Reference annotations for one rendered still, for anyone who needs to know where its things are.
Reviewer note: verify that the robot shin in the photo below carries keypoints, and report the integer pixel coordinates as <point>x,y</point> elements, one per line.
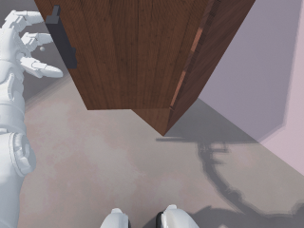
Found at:
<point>173,206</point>
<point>116,210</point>

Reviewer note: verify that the left robot upper arm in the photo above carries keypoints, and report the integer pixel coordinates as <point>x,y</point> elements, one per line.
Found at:
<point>17,159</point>

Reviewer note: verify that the right robot shin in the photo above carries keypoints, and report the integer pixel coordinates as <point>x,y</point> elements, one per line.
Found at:
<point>173,206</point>

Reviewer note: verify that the handle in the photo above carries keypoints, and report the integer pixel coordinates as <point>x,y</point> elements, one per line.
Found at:
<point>59,36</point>

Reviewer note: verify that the cupboard door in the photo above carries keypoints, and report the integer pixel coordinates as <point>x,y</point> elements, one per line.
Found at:
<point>130,53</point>

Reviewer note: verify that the left robot hand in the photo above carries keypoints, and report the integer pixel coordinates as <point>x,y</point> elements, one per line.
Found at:
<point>11,45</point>

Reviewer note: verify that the left robot shin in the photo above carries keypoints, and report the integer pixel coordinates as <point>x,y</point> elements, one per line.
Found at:
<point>116,210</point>

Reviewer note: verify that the robot left forearm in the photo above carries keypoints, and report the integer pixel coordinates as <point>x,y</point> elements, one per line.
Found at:
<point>12,103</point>

